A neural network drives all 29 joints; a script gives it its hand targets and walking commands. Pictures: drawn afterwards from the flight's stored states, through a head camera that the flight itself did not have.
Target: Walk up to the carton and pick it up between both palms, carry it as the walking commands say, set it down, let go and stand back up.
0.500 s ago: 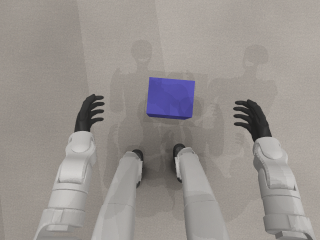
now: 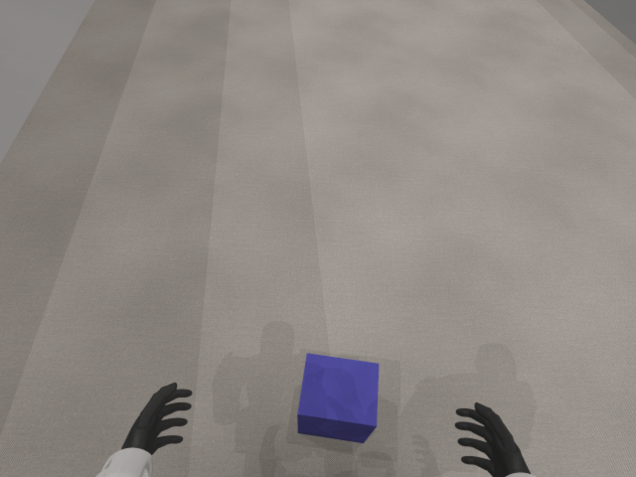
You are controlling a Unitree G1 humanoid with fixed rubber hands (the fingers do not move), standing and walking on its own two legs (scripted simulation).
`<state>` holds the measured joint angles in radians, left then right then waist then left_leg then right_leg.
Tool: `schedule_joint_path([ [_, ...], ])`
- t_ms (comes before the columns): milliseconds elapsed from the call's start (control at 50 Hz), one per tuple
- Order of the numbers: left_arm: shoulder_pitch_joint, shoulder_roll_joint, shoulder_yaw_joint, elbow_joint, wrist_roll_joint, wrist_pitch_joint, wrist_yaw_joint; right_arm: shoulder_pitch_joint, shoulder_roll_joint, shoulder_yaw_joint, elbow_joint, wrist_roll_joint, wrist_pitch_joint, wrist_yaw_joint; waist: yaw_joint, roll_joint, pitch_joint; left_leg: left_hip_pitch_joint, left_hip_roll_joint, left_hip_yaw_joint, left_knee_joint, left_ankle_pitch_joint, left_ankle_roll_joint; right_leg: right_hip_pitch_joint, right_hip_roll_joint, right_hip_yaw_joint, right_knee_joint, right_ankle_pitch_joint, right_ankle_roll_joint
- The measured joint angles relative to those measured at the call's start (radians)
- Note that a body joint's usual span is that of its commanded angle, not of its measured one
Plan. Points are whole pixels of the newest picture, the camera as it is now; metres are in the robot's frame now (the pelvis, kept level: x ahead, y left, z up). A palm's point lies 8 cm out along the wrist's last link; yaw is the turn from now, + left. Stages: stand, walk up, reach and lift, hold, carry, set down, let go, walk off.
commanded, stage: let go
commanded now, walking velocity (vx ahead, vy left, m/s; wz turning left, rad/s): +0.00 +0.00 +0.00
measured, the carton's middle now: (336, 400) +0.37 -0.06 -0.65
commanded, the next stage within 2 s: stand in 0.42 s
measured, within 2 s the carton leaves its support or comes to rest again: neither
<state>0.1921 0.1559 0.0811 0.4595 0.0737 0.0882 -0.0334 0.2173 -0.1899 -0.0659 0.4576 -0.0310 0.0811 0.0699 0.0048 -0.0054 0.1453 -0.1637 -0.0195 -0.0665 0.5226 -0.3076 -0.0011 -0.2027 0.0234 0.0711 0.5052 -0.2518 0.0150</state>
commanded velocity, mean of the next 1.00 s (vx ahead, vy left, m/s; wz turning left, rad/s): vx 0.00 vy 0.00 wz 0.00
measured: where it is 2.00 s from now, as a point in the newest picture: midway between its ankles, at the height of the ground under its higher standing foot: outside the picture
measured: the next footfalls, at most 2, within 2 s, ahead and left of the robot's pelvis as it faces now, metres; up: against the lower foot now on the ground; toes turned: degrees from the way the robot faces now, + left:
none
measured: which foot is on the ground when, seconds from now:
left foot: down 0.00-1.00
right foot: down 0.00-1.00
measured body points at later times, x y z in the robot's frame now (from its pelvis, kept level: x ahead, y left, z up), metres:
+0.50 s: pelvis +0.04 +0.01 +0.00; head +0.04 +0.00 +0.45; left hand +0.19 +0.24 -0.09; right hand +0.20 -0.23 -0.09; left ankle -0.01 +0.12 -0.74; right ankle +0.02 -0.13 -0.74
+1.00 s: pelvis +0.00 -0.01 +0.00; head -0.06 -0.01 +0.45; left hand +0.09 +0.27 -0.11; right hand +0.08 -0.28 -0.11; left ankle -0.01 +0.12 -0.74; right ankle +0.02 -0.13 -0.74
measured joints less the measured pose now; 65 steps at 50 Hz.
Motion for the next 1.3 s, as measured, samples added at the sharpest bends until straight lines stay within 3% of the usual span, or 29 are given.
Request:
schedule_joint_path([
  [80,0.035,0.024,-0.021,-0.029,-0.028,0.005,-0.013,0.016,-0.011,0.005,-0.018,0.0,0.002,-0.004,0.012,0.011,0.011,0.048,-0.005,0.0,-0.022,-0.004,0.009,0.052,-0.007,-0.001,-0.028,-0.003,0.007],
  [280,0.053,0.036,-0.045,-0.038,-0.063,0.034,-0.021,0.002,0.016,0.018,-0.037,-0.012,0.044,-0.006,0.004,0.025,-0.021,0.097,-0.008,0.008,-0.036,-0.028,0.021,0.101,-0.013,0.003,-0.045,-0.025,0.015],
  [440,0.053,0.033,-0.053,-0.004,-0.065,0.016,0.014,0.001,0.025,0.018,-0.018,-0.017,0.112,-0.028,0.001,0.02,-0.055,0.078,-0.001,0.011,-0.018,-0.048,0.013,0.074,-0.005,0.003,-0.015,-0.048,0.006],
  [580,0.062,0.067,-0.056,0.186,-0.022,-0.042,0.053,0.017,-0.044,0.0,0.18,-0.001,-0.015,-0.07,-0.014,0.034,-0.202,0.016,0.001,0.001,0.023,-0.074,0.009,0.017,-0.005,-0.02,0.025,-0.078,0.0],
  [700,0.089,0.109,-0.031,0.265,-0.019,-0.066,0.056,0.074,-0.08,-0.028,0.281,-0.011,-0.061,-0.083,-0.01,0.022,-0.275,0.032,0.002,-0.006,0.025,-0.074,0.004,0.033,-0.007,-0.032,0.034,-0.087,-0.006],
  [1300,0.137,0.138,-0.064,0.481,-0.031,-0.112,0.035,0.124,-0.096,0.022,0.46,-0.013,-0.111,-0.077,0.006,0.009,-0.221,-0.001,0.012,0.001,-0.022,0.047,-0.016,-0.003,-0.001,-0.027,-0.014,0.043,-0.015],
])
